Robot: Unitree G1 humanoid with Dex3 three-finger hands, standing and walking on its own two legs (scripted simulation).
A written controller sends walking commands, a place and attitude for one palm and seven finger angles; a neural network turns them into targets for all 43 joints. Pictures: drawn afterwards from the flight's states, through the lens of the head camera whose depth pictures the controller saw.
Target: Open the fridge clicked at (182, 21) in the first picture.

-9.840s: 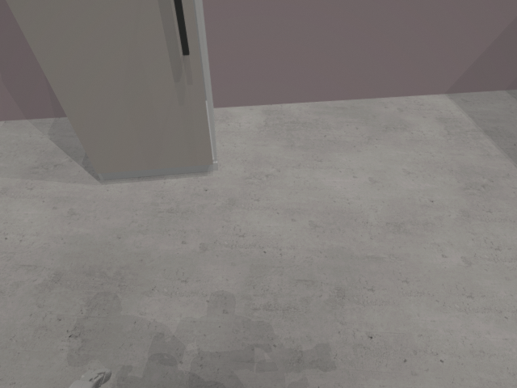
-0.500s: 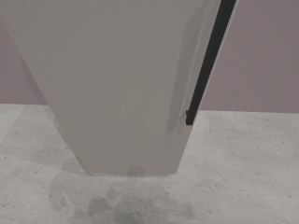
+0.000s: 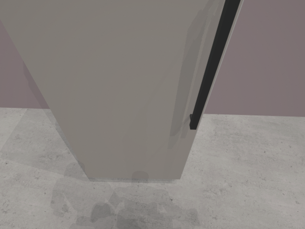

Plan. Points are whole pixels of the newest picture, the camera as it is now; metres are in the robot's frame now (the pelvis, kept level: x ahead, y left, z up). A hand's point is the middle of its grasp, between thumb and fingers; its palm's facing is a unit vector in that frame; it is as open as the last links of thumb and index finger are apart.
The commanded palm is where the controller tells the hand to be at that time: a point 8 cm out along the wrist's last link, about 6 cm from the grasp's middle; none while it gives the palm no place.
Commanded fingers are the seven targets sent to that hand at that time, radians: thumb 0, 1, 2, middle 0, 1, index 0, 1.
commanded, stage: look again from close up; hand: right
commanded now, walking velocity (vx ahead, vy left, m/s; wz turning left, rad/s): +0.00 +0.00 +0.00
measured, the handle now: (207, 70) +0.51 -0.13 +0.17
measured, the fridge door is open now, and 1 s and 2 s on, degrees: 0 0 0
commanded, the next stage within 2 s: raise the hand to about handle height in 0.18 s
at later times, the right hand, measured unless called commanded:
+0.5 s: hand (254, 216) +0.18 -0.24 -0.03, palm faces +0.22 +0.97 -0.09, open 7.7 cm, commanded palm +0.11 -0.29 -0.06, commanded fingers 0.00 -0.62 -0.78 0.22 0.48 0.22 0.48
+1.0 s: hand (262, 214) +0.18 -0.26 -0.01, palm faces +0.00 +1.00 -0.08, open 10.4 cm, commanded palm +0.15 -0.31 +0.00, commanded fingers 0.00 -0.04 -0.53 0.26 0.86 0.26 0.86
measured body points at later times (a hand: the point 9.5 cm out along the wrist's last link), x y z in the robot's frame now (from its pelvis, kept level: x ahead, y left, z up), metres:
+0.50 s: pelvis -0.02 +0.00 -0.03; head +0.01 +0.01 +0.42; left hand +0.13 +0.26 -0.12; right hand +0.16 -0.29 -0.02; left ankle +0.04 +0.13 -0.75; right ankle -0.03 -0.13 -0.75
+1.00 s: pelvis -0.03 -0.01 -0.08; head +0.02 -0.02 +0.37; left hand +0.16 +0.21 -0.15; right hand +0.18 -0.31 -0.01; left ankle +0.04 +0.13 -0.75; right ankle -0.03 -0.13 -0.75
